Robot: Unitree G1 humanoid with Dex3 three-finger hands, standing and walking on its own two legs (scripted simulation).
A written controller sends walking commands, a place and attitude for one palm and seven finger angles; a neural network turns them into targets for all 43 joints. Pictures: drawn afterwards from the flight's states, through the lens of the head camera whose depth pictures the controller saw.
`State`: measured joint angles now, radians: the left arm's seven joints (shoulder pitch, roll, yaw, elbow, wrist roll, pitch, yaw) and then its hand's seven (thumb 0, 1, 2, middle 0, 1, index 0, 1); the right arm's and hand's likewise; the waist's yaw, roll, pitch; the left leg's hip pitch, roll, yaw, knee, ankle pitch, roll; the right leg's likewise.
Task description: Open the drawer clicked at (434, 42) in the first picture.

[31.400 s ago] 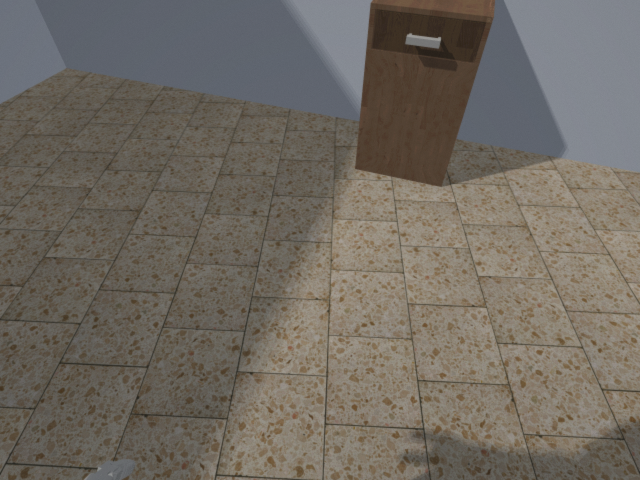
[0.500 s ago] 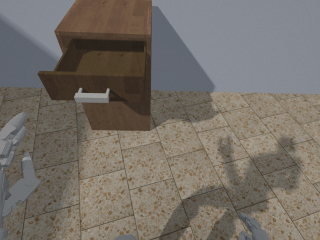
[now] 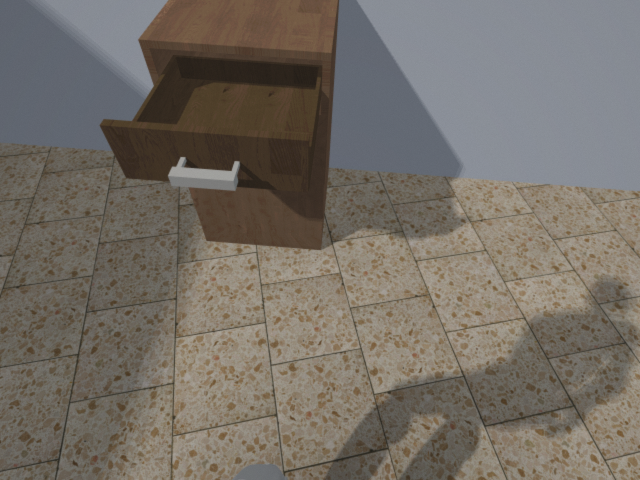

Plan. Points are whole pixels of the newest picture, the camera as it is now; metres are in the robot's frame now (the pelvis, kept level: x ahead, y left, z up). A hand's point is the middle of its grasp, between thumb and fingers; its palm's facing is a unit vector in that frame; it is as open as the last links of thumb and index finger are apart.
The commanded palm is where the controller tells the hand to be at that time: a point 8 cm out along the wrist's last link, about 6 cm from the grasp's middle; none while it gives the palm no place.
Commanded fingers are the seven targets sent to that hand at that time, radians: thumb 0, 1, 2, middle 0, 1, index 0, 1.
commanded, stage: let the arm hang, fingers relaxed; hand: left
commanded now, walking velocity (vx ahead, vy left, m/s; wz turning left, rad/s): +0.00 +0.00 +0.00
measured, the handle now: (206, 171) +0.65 +0.27 -0.07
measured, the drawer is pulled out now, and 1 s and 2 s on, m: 0.29 0.29 0.29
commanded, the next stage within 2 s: look to check the result in 0.70 s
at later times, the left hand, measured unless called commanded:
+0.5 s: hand out of the picture +0.04 +0.18 -0.16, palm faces -0.01 -0.98 -0.20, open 7.3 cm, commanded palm none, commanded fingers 0.00 0.90 0.90 -0.20 -0.30 -0.20 -0.30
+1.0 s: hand out of the picture +0.01 +0.16 -0.16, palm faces -0.02 -0.98 -0.18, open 7.3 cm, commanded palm none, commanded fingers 0.00 0.90 0.90 -0.20 -0.30 -0.20 -0.30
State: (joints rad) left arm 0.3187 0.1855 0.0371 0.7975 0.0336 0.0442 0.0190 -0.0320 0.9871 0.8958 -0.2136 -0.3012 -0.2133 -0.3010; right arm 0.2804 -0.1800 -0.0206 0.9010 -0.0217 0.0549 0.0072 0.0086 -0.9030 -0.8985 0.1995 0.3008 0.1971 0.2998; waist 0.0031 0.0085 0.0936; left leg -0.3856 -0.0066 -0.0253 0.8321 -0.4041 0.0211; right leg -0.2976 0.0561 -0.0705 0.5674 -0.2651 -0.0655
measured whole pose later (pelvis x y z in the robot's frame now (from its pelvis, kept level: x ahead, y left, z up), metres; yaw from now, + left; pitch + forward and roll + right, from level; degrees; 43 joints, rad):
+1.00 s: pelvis +0.02 +0.00 +0.02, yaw -3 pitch -2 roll +0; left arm 0.29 0.12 0.01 1.14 0.01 0.00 0.04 0.00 0.91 0.90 -0.20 -0.30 -0.20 -0.30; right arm 0.33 -0.10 0.00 1.13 -0.01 -0.01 -0.04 0.00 -0.90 -0.90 0.20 0.30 0.19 0.30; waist -0.01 0.01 0.06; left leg -0.11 -0.03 0.03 0.38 -0.25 0.03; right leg -0.17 0.05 0.00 0.39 -0.19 -0.05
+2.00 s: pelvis +0.03 -0.01 +0.02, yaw -3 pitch -1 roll +0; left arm 0.27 0.14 0.01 1.13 0.01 -0.01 0.04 0.00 0.91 0.90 -0.20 -0.30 -0.20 -0.30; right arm 0.30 -0.12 -0.01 1.13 -0.01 0.00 -0.04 0.00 -0.90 -0.90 0.20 0.30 0.19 0.30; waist -0.01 0.01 0.06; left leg -0.09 0.00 0.04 0.37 -0.26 0.01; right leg -0.15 0.07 0.00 0.37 -0.20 -0.06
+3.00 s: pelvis +0.03 -0.01 +0.02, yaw -3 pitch -1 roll +0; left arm 0.21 0.17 0.02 1.12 0.01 -0.01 0.03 0.00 0.91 0.90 -0.20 -0.30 -0.20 -0.30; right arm 0.25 -0.16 -0.02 1.13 -0.01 -0.01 -0.04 0.00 -0.90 -0.90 0.20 0.30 0.20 0.30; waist -0.01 0.01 0.07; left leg -0.08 0.00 0.04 0.35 -0.25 0.01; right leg -0.14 0.07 0.00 0.36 -0.20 -0.06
